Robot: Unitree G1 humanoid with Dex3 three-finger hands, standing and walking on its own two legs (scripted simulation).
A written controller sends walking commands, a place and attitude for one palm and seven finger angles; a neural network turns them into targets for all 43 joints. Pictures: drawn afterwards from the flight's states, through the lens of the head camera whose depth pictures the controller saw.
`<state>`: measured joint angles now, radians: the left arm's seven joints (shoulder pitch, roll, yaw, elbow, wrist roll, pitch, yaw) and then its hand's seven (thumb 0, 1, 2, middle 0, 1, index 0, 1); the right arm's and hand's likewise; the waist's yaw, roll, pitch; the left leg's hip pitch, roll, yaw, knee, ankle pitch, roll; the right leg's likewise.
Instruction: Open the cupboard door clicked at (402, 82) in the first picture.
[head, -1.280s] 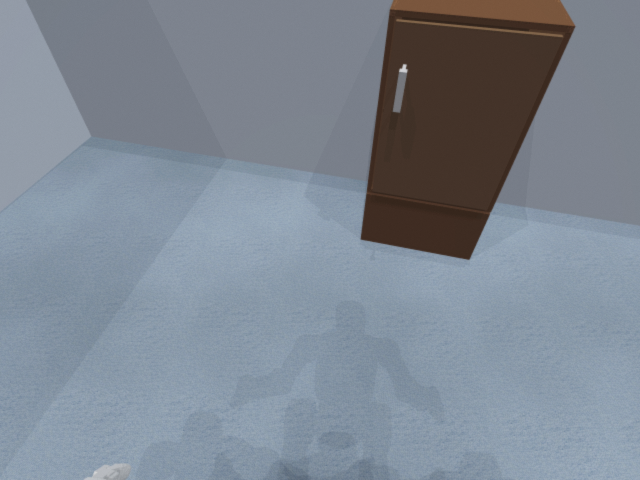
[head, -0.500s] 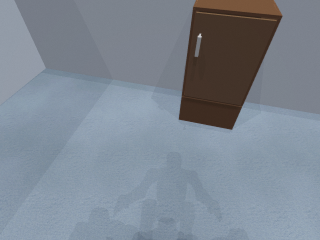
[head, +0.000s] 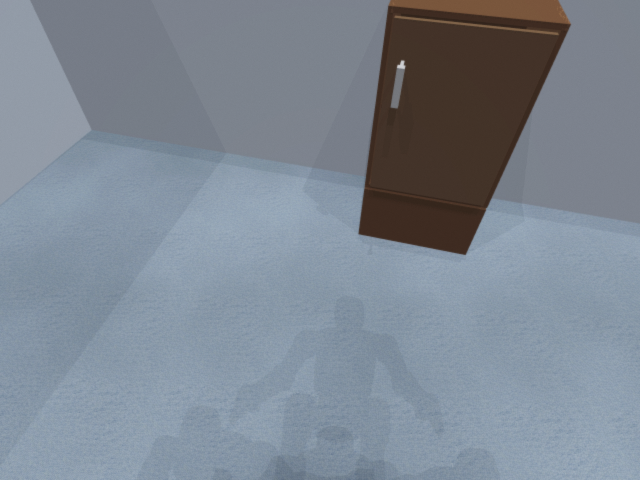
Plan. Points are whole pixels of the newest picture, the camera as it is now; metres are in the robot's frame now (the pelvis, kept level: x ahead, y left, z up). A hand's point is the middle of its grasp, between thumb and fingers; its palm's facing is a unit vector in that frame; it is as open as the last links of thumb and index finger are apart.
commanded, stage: look at it before walking up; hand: left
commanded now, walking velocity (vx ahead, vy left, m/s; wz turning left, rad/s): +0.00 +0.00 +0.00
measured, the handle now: (398, 84) +1.18 -0.17 -0.05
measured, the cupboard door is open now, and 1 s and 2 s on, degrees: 0 0 0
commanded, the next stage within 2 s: walk to a spot facing it in 0.16 s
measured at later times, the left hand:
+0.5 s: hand out of the picture +0.07 +0.22 -0.18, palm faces -0.07 -0.96 -0.26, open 7.4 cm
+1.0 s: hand (252, 427) +0.24 +0.12 -0.18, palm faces -0.28 -0.94 -0.19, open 7.4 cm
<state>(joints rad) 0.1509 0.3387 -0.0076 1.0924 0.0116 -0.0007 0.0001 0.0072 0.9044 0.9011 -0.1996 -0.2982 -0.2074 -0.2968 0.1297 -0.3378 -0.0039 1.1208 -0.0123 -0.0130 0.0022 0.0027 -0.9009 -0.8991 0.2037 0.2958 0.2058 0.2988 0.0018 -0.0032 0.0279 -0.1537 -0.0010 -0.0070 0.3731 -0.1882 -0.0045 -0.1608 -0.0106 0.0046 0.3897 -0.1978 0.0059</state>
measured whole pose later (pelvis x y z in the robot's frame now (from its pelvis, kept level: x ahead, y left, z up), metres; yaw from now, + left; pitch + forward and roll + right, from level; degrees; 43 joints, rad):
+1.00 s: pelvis +0.18 -0.06 -0.01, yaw -20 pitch +1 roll +0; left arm 0.35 0.19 0.05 1.02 0.03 -0.03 -0.01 0.01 0.90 0.90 -0.20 -0.30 -0.21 -0.30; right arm 0.13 -0.20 -0.06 0.94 -0.02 -0.03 0.02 0.00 -0.91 -0.90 0.20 0.30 0.20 0.30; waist 0.03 0.00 0.02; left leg -0.56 0.12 0.06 0.89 -0.25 -0.06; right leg -0.17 0.04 0.03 0.44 -0.28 -0.03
